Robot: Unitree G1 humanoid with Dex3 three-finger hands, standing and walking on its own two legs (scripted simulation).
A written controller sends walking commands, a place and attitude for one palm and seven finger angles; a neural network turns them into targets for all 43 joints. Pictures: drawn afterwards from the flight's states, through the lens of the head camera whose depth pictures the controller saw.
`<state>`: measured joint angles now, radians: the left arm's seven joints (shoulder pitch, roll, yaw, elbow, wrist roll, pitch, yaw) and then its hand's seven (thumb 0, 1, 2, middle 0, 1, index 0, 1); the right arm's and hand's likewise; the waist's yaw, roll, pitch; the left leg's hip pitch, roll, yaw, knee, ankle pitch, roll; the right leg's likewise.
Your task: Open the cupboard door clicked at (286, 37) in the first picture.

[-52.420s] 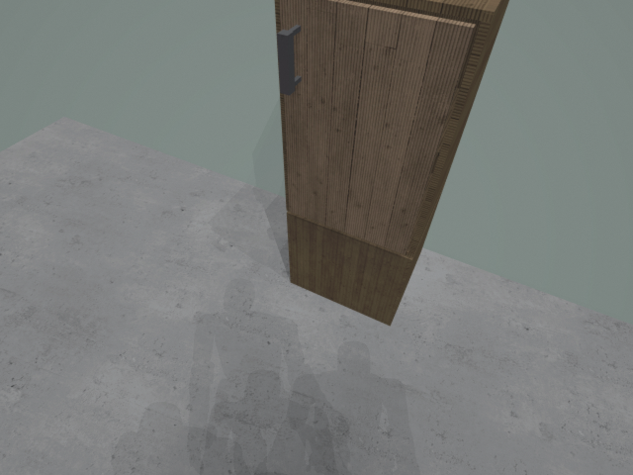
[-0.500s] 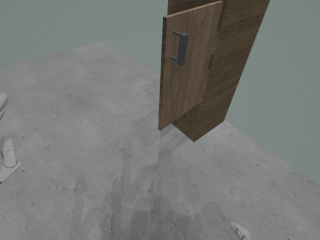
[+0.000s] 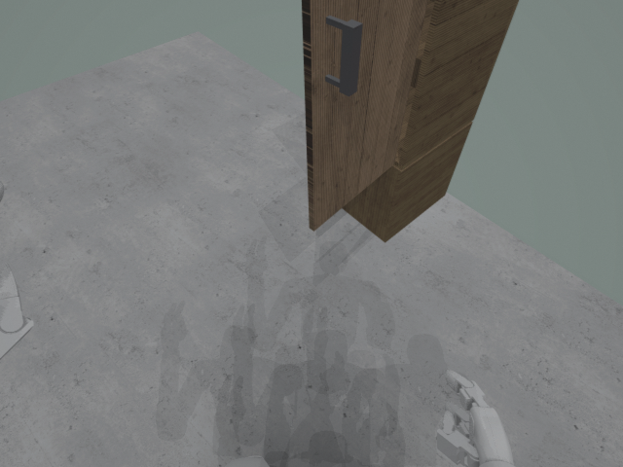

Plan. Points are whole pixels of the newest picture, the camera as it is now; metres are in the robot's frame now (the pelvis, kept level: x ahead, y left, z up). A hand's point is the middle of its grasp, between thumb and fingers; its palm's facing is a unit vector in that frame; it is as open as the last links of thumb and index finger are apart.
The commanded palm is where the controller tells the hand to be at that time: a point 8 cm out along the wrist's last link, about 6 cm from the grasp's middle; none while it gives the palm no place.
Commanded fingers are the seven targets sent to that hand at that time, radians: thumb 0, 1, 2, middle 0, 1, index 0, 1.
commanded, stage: stop stepping back and stand still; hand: left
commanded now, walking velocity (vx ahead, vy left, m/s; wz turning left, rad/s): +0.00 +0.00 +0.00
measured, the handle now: (340, 56) +0.73 -0.02 +0.14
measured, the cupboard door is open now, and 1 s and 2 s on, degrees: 95 95 95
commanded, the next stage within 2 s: let the arm hang, fingers relaxed in 0.36 s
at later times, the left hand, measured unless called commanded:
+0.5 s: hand (39, 307) +0.24 +0.27 +0.15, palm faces +0.27 -0.77 -0.58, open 7.4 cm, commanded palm none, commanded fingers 0.00 0.90 0.90 -0.20 -0.30 -0.20 -0.30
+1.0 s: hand out of the picture -0.09 +0.21 -0.16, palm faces +0.06 -0.98 -0.18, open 7.2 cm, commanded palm none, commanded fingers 0.00 0.90 0.90 -0.20 -0.30 -0.20 -0.30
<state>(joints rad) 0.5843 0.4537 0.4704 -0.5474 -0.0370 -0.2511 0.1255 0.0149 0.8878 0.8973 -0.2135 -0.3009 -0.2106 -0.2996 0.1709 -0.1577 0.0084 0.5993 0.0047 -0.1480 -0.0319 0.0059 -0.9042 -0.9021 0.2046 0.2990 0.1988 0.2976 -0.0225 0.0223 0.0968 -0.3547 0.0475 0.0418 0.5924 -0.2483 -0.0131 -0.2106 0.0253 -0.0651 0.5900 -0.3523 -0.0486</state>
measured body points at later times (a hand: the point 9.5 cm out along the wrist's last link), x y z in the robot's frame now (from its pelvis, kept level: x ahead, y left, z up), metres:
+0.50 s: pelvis +0.02 +0.02 +0.01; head +0.04 +0.02 +0.46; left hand +0.22 +0.31 +0.18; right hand +0.20 -0.23 -0.07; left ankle +0.02 +0.13 -0.72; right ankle -0.02 -0.08 -0.73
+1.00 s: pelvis -0.02 +0.04 +0.01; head -0.01 +0.04 +0.46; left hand -0.09 +0.26 -0.15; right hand -0.02 -0.19 -0.15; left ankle +0.02 +0.13 -0.73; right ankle -0.02 -0.08 -0.73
